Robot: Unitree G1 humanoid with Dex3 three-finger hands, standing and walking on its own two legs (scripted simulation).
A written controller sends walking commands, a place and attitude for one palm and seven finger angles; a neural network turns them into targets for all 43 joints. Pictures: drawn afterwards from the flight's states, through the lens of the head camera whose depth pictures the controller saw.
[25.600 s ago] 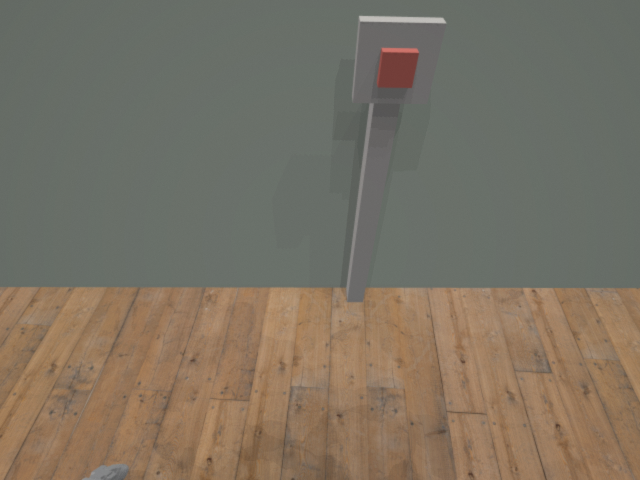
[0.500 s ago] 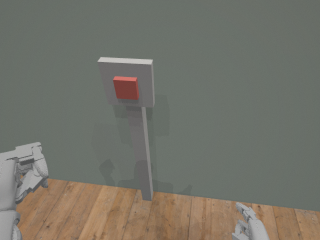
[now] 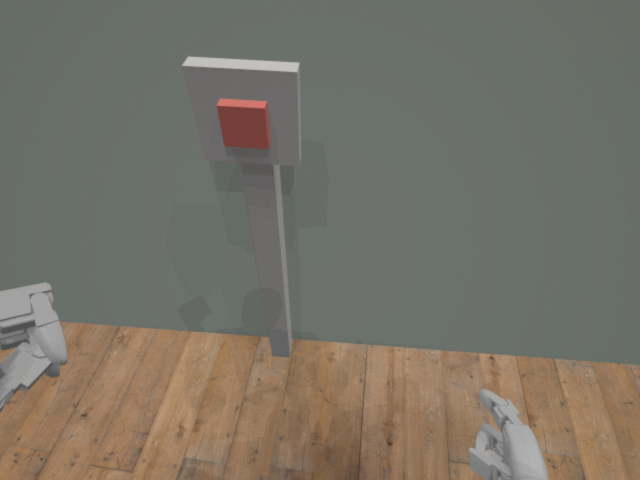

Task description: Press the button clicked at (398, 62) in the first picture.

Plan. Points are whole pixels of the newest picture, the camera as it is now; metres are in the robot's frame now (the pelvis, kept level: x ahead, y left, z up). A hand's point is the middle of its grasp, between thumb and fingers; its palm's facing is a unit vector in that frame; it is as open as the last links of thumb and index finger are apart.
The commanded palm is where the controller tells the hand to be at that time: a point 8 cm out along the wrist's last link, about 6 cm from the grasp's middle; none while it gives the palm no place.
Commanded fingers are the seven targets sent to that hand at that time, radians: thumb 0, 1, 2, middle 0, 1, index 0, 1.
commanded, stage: step back with the hand held close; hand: left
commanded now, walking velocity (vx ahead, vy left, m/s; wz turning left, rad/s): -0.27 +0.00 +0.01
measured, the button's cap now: (245, 123) +0.57 +0.16 +0.15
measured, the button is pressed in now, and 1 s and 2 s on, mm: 0 0 0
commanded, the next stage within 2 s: stop stepping back and stand still in 0.52 s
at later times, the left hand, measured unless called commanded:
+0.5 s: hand (29, 440) +0.12 +0.23 +0.17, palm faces +0.33 -0.83 -0.44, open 3.1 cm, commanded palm +0.05 +0.27 +0.19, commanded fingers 0.00 0.90 0.90 -1.30 -1.50 -1.30 -1.50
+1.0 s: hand out of the picture +0.04 +0.23 +0.17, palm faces +0.33 -0.87 -0.36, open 3.1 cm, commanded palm -0.03 +0.28 +0.19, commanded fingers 0.00 0.90 0.90 -1.30 -1.50 -1.30 -1.50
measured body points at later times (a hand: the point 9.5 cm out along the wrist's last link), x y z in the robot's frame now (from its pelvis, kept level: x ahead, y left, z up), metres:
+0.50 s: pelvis -0.09 -0.01 +0.00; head -0.04 +0.02 +0.45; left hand +0.10 +0.27 +0.19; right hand +0.09 -0.23 -0.08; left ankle +0.04 +0.09 -0.73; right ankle -0.19 -0.13 -0.73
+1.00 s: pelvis -0.17 +0.00 +0.01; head -0.16 +0.04 +0.46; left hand +0.02 +0.27 +0.19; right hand +0.00 -0.22 -0.05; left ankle -0.09 +0.09 -0.73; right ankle -0.20 -0.12 -0.71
